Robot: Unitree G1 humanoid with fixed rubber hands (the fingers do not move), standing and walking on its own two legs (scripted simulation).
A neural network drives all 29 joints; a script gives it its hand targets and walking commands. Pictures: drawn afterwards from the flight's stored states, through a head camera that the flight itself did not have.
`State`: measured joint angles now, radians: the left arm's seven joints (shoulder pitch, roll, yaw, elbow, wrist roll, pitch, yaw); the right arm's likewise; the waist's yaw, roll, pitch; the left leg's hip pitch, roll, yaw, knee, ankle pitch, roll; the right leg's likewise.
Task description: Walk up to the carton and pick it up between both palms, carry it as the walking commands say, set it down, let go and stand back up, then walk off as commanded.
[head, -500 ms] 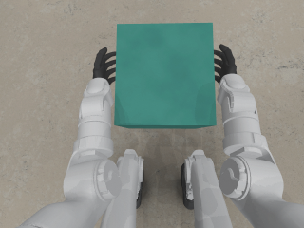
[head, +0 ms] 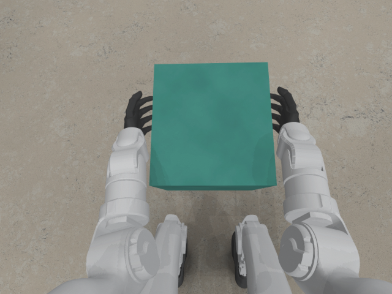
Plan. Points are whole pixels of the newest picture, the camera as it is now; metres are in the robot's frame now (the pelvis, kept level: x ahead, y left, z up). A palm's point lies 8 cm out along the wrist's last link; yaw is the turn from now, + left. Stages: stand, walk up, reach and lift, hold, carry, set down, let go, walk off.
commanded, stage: reach and lift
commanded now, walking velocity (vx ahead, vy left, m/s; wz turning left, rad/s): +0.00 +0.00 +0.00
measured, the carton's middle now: (209, 136) +0.44 +0.01 -0.11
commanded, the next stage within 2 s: none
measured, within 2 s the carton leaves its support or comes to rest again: neither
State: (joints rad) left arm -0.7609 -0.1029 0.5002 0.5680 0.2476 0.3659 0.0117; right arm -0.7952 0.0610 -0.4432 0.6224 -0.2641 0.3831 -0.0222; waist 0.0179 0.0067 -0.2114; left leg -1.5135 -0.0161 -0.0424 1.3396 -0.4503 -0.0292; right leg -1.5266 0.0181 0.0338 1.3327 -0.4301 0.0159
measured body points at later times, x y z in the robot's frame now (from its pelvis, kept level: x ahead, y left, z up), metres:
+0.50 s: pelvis +0.02 +0.00 +0.07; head +0.17 +0.00 +0.49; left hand +0.41 +0.16 +0.03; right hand +0.43 -0.15 +0.02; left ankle +0.07 +0.13 -0.58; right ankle +0.08 -0.12 -0.58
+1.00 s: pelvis +0.03 +0.00 +0.12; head +0.14 +0.00 +0.56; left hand +0.39 +0.16 +0.10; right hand +0.40 -0.15 +0.09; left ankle +0.07 +0.13 -0.58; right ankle +0.08 -0.12 -0.58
